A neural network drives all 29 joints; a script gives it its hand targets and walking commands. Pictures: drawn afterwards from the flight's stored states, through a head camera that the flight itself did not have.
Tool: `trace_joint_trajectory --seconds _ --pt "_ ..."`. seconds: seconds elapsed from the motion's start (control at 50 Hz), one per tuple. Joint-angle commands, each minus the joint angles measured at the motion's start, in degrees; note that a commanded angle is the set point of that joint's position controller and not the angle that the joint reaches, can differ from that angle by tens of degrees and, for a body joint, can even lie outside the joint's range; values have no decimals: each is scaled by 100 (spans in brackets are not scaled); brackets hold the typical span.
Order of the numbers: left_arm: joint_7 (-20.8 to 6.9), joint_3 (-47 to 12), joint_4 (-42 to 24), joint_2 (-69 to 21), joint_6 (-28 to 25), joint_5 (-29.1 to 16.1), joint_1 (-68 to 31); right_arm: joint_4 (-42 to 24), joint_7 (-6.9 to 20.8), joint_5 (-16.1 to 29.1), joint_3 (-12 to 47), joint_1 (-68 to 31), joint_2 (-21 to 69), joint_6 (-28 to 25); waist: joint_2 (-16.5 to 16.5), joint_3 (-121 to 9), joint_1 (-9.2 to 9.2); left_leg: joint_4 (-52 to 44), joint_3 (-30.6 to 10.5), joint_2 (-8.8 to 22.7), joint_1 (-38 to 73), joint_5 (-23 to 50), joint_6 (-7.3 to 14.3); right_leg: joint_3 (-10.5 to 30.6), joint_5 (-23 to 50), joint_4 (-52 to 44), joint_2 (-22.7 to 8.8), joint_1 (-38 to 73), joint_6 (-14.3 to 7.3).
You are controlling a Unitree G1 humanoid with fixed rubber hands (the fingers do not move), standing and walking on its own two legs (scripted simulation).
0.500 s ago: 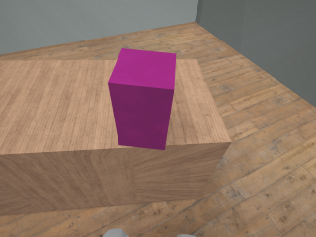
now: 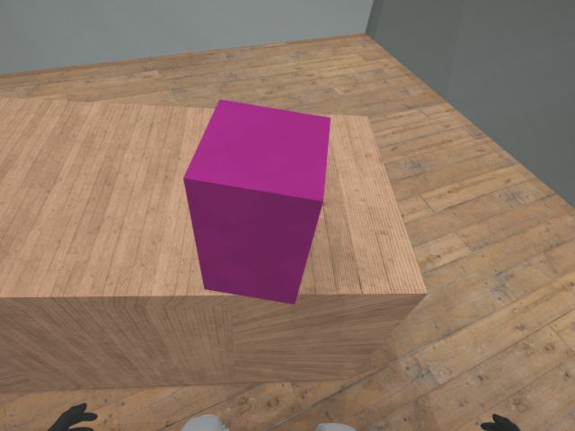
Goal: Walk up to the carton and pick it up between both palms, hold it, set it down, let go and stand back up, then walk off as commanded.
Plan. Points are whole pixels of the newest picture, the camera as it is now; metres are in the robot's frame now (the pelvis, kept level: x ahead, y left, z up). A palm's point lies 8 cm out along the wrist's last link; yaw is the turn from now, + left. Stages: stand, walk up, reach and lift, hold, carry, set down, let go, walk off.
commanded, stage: walk up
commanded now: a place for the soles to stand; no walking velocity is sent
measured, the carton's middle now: (260, 212) +0.42 +0.05 +0.04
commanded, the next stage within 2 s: none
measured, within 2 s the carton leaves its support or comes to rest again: neither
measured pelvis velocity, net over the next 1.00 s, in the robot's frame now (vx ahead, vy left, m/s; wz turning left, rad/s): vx -0.01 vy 0.02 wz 0.01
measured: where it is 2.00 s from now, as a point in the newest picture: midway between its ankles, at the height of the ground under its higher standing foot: outside the picture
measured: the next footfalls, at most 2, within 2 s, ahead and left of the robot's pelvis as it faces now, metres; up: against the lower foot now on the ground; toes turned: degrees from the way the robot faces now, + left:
right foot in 0.02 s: +0.02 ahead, -0.12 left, +0.00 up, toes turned -2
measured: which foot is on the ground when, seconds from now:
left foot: down 0.00-1.00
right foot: up 0.00-0.00, down 0.02-1.00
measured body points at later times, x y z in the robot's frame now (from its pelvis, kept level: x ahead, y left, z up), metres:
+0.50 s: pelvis +0.00 -0.01 +0.00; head +0.02 +0.00 +0.45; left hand +0.12 +0.31 -0.10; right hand +0.12 -0.33 -0.09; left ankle +0.04 +0.13 -0.72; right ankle +0.02 -0.14 -0.72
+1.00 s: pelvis -0.01 +0.02 -0.01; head +0.01 +0.02 +0.44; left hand +0.08 +0.34 -0.11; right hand +0.12 -0.30 -0.10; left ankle +0.04 +0.13 -0.72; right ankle -0.01 -0.12 -0.72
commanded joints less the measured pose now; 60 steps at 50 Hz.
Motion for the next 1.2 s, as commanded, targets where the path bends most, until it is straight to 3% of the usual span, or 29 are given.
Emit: trace_joint_trajectory --seconds 0.0,0.02,0.04,0.08,0.12,0.16,0.18,0.22,0.28,0.38,0.48,0.58,0.6,0.62,0.68,0.74,0.78,0.82,0.86,0.92,0.94,0.96,0.98,1.0,1.04,1.08,1.12,1.14,1.18 --pt "332 518 187 1281 -352 98 419 -423 -25 -13 -15 -58 -694 135 -161 -603 -209 1039 -245 124 -631 539 134 1830 1308 -2068 -1118 1086 -365" --pt "319 523 70 1558 -367 47 -52 -374 -44 0 -39 -239 -730 201 -425 -229 -272 1013 -173 -325 -640 -1408 9 2535 972 -2419 -1788 261 -852" --pt "278 494 78 1593 -330 36 -226 -265 -67 -15 -160 -375 -1028 223 -367 -95 -217 1286 -415 -205 -161 -1676 7 2453 788 -2209 -1815 -298 -1107" --pt "275 391 25 1319 -301 -27 -633 -92 -13 -11 -136 -127 -955 171 -407 -45 -438 319 -143 -206 194 -786 33 1300 1249 -1659 -1172 -311 -820" --pt "242 331 13 1068 -260 -49 -567 80 -14 -53 -171 87 -990 83 -496 -339 -512 -405 -180 -125 1048 470 99 757 1531 -1167 -773 -484 -425" --pt "214 287 14 811 -216 -76 -322 -39 -44 -130 -219 -123 -1328 23 349 -598 -312 -860 -1497 656 1215 579 358 376 940 -476 -234 -637 -88" --pt "236 318 118 861 -168 -93 -175 -64 -41 -101 -217 -257 -1515 12 742 -656 -167 -1099 -2074 1122 644 223 712 158 207 -149 -32 -112 23" --pt "248 358 189 951 -197 -54 -97 -116 -17 -72 -123 -662 -1328 50 419 -384 4 -841 -1473 837 -121 89 556 367 239 -758 -178 446 -126" --pt "227 394 163 1234 -315 -13 -465 -75 9 -36 -63 -599 -961 122 -230 -337 -302 56 -199 -142 216 -36 12 1383 658 -1681 -1020 65 -609" --pt "228 331 107 1003 -218 -59 -522 -60 17 -97 -126 -495 -1281 43 340 -529 -209 -708 -1210 522 457 390 372 431 669 -822 -302 14 -150" --pt "210 364 122 1088 -233 -20 -601 -72 22 -86 -80 -658 -1120 77 133 -389 -238 -522 -733 182 196 -37 192 814 317 -1266 -541 77 -331" --pt "203 351 115 1035 -211 -25 -552 -88 27 -110 -95 -664 -1193 59 339 -449 -186 -697 -1019 357 210 -93 296 586 367 -1044 -375 122 -227" --pt "322 447 264 1291 -316 -130 -286 -287 138 -200 -158 -894 -1182 235 793 -230 -88 -158 -755 172 49 715 246 862 786 -1154 -607 80 -253" --pt "375 485 301 1447 -360 -118 -104 -342 170 -184 -155 -898 -1047 306 455 -338 -95 377 -508 -3 -24 1085 140 1273 1072 -1370 -925 261 -420" --pt "468 531 208 1661 -404 -96 -256 -340 187 -177 -211 -676 -1002 419 -230 -329 -203 921 -311 -112 -86 -70 13 1741 1944 -1372 -1607 241 -989" --pt "479 478 79 1442 -344 -104 -544 -224 224 -228 -285 -336 -1085 392 -125 -249 -434 106 -527 13 608 684 172 1066 1248 -968 -1111 -466 -552" --pt "470 396 55 1033 -283 -174 -370 -302 235 -261 -365 -499 -1400 352 1098 -278 -299 -1005 -1813 733 652 751 691 2 248 281 -53 -699 -14" --pt "507 408 172 957 -215 -171 -157 -380 238 -243 -348 -631 -1442 339 1423 -231 -281 -1579 -2437 1217 152 518 1261 -241 -1208 1228 316 -420 27" --pt "496 428 208 905 -244 -212 81 -463 192 -255 -318 -925 -1322 353 1255 -9 -119 -1378 -2012 1048 -111 798 1183 -191 -1045 990 154 -267 -22" --pt "491 442 343 823 -392 -124 496 -474 174 -208 -212 -1056 -1086 414 1116 -478 61 -521 -1255 539 162 1415 688 -357 396 -849 126 666 -39" --pt "508 486 331 979 -454 -53 503 -479 180 -163 -154 -993 -922 412 823 -725 52 -61 -1152 464 -62 1504 473 129 801 -1054 -135 1130 -114" --pt "535 536 268 1290 -518 47 512 -522 193 -118 -120 -952 -803 417 117 -801 -6 755 -835 112 -570 1233 174 1412 973 -1499 -924 1357 -396" --pt "544 594 157 1671 -538 64 240 -500 178 -120 -125 -939 -763 465 -460 -441 -125 1104 -401 -315 -834 -703 -45 2468 1005 -1997 -1889 802 -919" --pt "534 609 116 1834 -516 49 53 -451 152 -138 -231 -1103 -1041 503 -414 -230 -67 1610 -656 -201 -507 -1677 -29 2604 1095 -2006 -2201 105 -1340" --pt "513 554 7 1664 -481 2 -439 -306 229 -126 -243 -730 -1002 484 -300 2 -373 870 -520 -64 -6 -1239 2 1638 1052 -1638 -1727 -299 -1112" --pt "458 419 -31 1236 -412 -1 -545 -47 227 -159 -296 -275 -966 356 -107 -126 -643 -587 -495 -185 1175 -312 144 632 815 -916 -883 -913 -408" --pt "422 314 -8 725 -331 -100 -85 -192 177 -231 -337 -493 -1430 248 1361 -263 -287 -1876 -3027 1146 1050 -773 799 -247 -557 534 115 -1118 177" --pt "443 406 101 1057 -295 -84 -24 -190 176 -180 -343 -545 -1557 246 1115 -249 -302 -1903 -3189 1322 526 -842 1092 34 -1249 722 67 -659 121" --pt "421 418 196 933 -326 -102 214 -254 154 -171 -268 -940 -1348 252 929 -97 -62 -1552 -2422 987 165 -273 936 -41 -863 318 7 -248 23"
